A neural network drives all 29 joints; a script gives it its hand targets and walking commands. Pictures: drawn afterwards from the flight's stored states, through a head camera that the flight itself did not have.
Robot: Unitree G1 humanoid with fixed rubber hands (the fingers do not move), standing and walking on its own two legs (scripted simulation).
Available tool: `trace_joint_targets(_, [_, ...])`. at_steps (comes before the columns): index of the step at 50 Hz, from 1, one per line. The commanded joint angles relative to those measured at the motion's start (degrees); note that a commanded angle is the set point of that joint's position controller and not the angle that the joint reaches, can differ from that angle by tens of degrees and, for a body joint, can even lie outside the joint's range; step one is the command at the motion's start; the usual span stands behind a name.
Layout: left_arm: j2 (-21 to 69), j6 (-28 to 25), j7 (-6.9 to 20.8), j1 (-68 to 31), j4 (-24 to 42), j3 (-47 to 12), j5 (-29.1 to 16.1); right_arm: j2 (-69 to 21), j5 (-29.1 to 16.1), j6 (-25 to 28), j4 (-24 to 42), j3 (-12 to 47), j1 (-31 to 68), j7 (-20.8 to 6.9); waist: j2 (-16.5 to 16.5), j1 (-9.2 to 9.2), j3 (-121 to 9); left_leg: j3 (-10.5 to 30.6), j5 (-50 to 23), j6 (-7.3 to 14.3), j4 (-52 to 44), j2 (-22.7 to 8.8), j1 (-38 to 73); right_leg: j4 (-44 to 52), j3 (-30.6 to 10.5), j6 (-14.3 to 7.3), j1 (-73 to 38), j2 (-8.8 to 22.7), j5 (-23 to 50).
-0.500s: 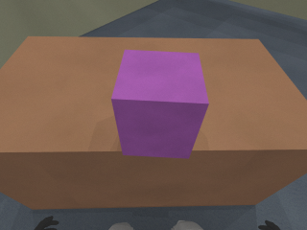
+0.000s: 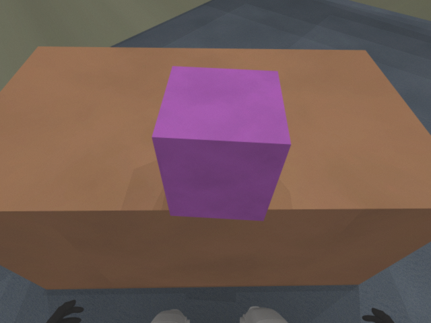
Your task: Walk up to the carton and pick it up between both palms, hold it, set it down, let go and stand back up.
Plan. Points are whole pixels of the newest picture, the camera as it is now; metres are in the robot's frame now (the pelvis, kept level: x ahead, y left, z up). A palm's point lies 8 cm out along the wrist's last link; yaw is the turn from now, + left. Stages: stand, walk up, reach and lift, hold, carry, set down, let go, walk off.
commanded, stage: reach and lift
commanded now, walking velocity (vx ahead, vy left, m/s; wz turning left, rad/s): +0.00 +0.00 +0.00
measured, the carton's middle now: (220, 148) +0.44 +0.00 +0.07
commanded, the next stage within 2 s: none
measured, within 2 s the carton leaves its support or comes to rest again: neither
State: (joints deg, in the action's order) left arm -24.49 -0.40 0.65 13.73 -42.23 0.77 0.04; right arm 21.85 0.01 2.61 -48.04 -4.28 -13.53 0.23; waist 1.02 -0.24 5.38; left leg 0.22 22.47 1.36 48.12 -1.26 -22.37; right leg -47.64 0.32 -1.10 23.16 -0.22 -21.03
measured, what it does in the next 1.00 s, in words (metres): stands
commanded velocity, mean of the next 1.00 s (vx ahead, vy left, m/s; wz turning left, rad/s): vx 0.00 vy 0.00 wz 0.00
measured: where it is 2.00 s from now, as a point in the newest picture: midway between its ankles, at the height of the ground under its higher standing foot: outside the picture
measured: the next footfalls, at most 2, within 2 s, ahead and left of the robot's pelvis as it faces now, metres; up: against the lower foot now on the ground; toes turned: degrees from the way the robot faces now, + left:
none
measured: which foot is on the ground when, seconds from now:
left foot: down 0.00-1.00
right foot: down 0.00-1.00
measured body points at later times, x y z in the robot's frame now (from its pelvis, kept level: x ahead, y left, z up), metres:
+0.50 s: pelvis +0.00 -0.01 +0.02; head +0.03 -0.01 +0.46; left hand +0.20 +0.26 -0.05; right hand +0.14 -0.32 -0.05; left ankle +0.04 +0.13 -0.70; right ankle +0.05 -0.12 -0.70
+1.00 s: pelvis -0.01 +0.01 +0.03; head +0.01 +0.01 +0.48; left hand +0.22 +0.25 +0.00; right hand +0.18 -0.24 +0.01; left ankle +0.04 +0.13 -0.70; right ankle +0.05 -0.11 -0.70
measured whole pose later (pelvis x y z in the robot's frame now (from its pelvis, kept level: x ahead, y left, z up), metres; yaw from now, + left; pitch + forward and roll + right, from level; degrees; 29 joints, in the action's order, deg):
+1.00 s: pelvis -0.01 +0.01 +0.03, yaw -1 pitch -2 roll +2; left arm -15.5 7.1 -0.8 9.9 -15.4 2.8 -3.3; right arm 14.9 -0.3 11.1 -18.7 -0.7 -16.6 0.3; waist 3.3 -0.2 3.0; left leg -2.5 10.8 -0.2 27.3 1.3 -14.8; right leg -33.6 -2.2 -1.1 19.2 2.4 -13.2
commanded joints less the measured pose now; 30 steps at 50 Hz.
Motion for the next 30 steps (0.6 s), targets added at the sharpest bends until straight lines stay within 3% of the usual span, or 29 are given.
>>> trace_joint_targets(1, [-6.61,18.69,-3.62,-21.01,17.63,2.42,2.75,10.52,8.05,12.19,-5.92,-10.02,13.12,-3.89,-8.13,-3.34,-2.95,-1.83,13.61,0.47,-10.67,-3.95,-10.78,0.23,4.45,-2.89,-1.42,-0.55,-5.67])
trace_joint_targets(3, [-4.89,20.86,-3.54,-19.24,20.55,2.45,2.90,11.75,6.99,12.71,-3.18,-11.00,13.08,-4.22,-7.51,-2.93,-4.59,-2.15,12.75,1.65,-13.19,-4.69,-12.56,-0.19,5.84,-1.52,-8.50,-1.78,0.12])
trace_joint_targets(4, [-4.86,21.38,-3.12,-19.65,21.84,2.47,2.58,10.71,5.99,12.67,-1.44,-10.24,12.58,-4.09,-5.41,-2.36,-3.93,-3.38,10.05,1.90,-13.07,-3.66,-10.37,3.25,4.26,-1.79,-8.42,-1.08,-0.36])
trace_joint_targets(5, [-5.65,21.89,-3.37,-19.34,24.17,2.30,2.20,10.99,6.32,12.26,-0.70,-11.67,11.08,-4.00,-4.50,-2.88,-5.95,-3.73,6.03,0.99,-12.51,-2.98,-7.38,4.32,4.22,-1.59,-7.13,-1.20,0.94])
trace_joint_targets(7, [-5.92,22.32,-2.88,-18.70,25.87,3.13,1.77,8.42,5.17,11.59,5.55,-10.21,9.40,-3.53,1.64,-2.20,-5.94,-4.95,2.54,0.99,-11.69,-0.89,0.09,9.47,2.51,-1.80,-3.40,-0.29,-0.87])
trace_joint_targets(8, [-6.37,21.97,-2.86,-17.38,26.92,3.59,1.67,8.08,3.89,11.90,7.96,-9.28,7.99,-3.36,3.63,-1.90,-8.06,-4.61,0.80,0.45,-10.57,-0.36,5.84,11.89,1.20,-2.66,-2.05,0.77,-0.77])
trace_joint_targets(10, [-5.81,21.43,-2.70,-14.14,26.90,5.18,1.94,6.71,2.71,11.14,12.10,-7.14,5.49,-2.67,5.64,-0.15,-8.41,-4.47,-2.07,0.33,-12.04,0.42,7.31,13.77,0.02,-1.59,-3.84,1.14,4.31])
trace_joint_targets(11, [-5.92,21.47,-2.77,-12.73,26.39,6.63,2.97,6.21,2.59,10.96,10.90,-6.57,4.31,-2.66,6.13,-0.67,-7.49,-4.12,-2.59,0.40,-13.18,0.30,6.92,14.51,-0.46,-1.02,-5.23,1.17,6.70])
trace_joint_targets(13, [-5.27,21.21,-2.60,-10.43,26.88,7.57,3.95,5.40,1.31,10.54,11.20,-5.71,1.72,-2.68,3.01,0.61,-8.02,-4.09,-3.60,0.24,-16.31,0.03,6.02,15.73,-0.42,-0.75,-9.93,0.98,11.80])
trace_joint_targets(18, [-3.81,17.47,-2.43,-6.68,27.37,9.93,3.60,2.65,-0.07,10.55,12.64,-3.49,-1.29,-2.64,4.13,1.90,-9.88,-4.22,-11.22,0.08,-18.74,1.70,8.14,18.07,-2.39,0.89,-15.35,1.21,20.87])
trace_joint_targets(20, [-4.38,15.17,-2.50,-5.65,26.44,10.65,2.84,1.48,-0.13,11.21,14.81,-3.49,-2.75,-2.13,6.74,1.61,-11.33,-4.55,-12.61,0.12,-20.23,2.47,8.86,19.24,-3.40,1.88,-17.55,1.33,22.39])
trace_joint_targets(21, [-3.91,13.86,-2.59,-5.09,27.01,10.99,2.77,1.30,-1.24,11.90,15.84,-2.56,-3.04,-2.28,5.97,2.75,-13.07,-5.10,-13.16,0.04,-21.19,2.64,10.04,20.58,-3.83,1.75,-19.31,1.37,22.84])
trace_joint_targets(22, [-3.71,12.89,-2.55,-5.49,28.00,10.62,1.81,0.66,-1.24,12.79,17.25,-2.62,-1.83,-1.96,5.81,2.68,-14.90,-4.86,-14.35,0.04,-21.42,2.97,10.02,20.44,-4.19,2.42,-19.11,2.08,25.41])
trace_joint_targets(23, [-3.86,11.58,-2.31,-5.17,28.20,10.86,1.49,-0.41,-1.66,12.92,17.22,-2.00,-2.42,-1.71,4.92,3.33,-14.28,-5.03,-12.80,0.56,-22.63,3.03,9.59,21.50,-4.59,2.62,-20.33,2.45,22.17])
trace_joint_targets(24, [-2.70,10.73,-2.40,-5.49,28.85,9.62,0.44,-0.37,-1.23,13.40,18.57,-2.19,-2.15,-1.73,4.51,2.41,-14.05,-5.40,-12.01,0.73,-24.29,2.83,11.58,22.54,-4.03,2.16,-19.52,1.79,19.32])
trace_joint_targets(25, [-2.36,9.02,-2.40,-5.53,29.83,9.31,-0.91,-1.59,-1.47,14.58,20.47,-2.15,-2.77,-1.52,5.35,2.19,-15.87,-5.14,-13.18,0.93,-24.59,2.82,10.85,21.95,-4.16,2.27,-20.92,2.19,22.10])
trace_joint_targets(27, [-2.79,7.29,-2.21,-6.35,29.24,8.72,-1.67,-2.07,-1.33,15.08,21.55,-2.18,-1.83,-1.08,5.59,1.91,-15.17,-5.60,-12.09,1.34,-25.81,3.06,10.35,23.43,-4.20,2.32,-21.14,1.90,18.41])
trace_joint_targets(29, [-3.12,6.50,-1.63,-5.27,29.90,9.17,-1.87,-3.39,-2.64,15.06,23.67,-0.51,-4.52,-0.55,6.60,2.32,-14.75,-6.01,-11.18,1.68,-25.36,4.11,13.03,26.01,-5.66,0.47,-18.43,3.71,9.97])
trace_joint_targets(30, [-2.06,5.62,-1.87,-5.14,30.26,7.74,-3.55,-4.04,-2.29,15.04,24.48,-0.32,-4.32,-0.70,8.95,1.30,-14.83,-5.30,-11.44,1.49,-25.68,4.16,16.07,26.81,-4.74,0.32,-14.88,3.65,9.03])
